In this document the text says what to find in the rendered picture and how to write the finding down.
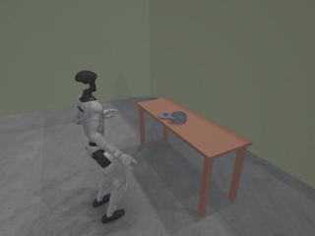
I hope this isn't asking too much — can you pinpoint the robot left hand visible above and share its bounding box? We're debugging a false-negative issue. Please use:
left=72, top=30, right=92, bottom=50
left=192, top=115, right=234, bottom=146
left=103, top=109, right=117, bottom=119

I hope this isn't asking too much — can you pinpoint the table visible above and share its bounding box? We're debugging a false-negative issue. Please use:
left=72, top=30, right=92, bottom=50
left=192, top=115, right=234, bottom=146
left=136, top=97, right=253, bottom=217

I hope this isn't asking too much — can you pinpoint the robot right hand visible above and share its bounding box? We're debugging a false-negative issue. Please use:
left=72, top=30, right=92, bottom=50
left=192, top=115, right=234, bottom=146
left=120, top=154, right=140, bottom=172

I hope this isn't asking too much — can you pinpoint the robot right forearm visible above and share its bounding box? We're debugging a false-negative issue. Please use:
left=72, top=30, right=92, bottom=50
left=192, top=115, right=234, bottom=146
left=93, top=133, right=124, bottom=160

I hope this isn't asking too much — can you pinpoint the humanoid robot torso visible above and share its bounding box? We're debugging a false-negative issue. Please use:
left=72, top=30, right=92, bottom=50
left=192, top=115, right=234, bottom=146
left=78, top=98, right=104, bottom=160

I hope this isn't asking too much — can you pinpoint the robot right shin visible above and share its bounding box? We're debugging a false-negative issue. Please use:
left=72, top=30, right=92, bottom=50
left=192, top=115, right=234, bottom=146
left=106, top=182, right=127, bottom=217

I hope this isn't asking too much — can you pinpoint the pot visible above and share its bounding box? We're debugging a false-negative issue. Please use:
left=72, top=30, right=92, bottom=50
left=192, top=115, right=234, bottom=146
left=169, top=111, right=187, bottom=125

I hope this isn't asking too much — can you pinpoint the lid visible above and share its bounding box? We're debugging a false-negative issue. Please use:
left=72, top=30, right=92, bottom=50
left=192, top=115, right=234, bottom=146
left=158, top=112, right=171, bottom=119

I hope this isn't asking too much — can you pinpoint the robot left upper arm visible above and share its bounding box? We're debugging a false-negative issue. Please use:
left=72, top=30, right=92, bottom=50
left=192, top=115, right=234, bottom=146
left=72, top=95, right=82, bottom=125

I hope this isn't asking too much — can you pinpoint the robot right upper arm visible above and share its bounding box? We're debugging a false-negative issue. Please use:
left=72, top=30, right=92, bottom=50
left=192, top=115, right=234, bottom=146
left=89, top=101, right=103, bottom=143

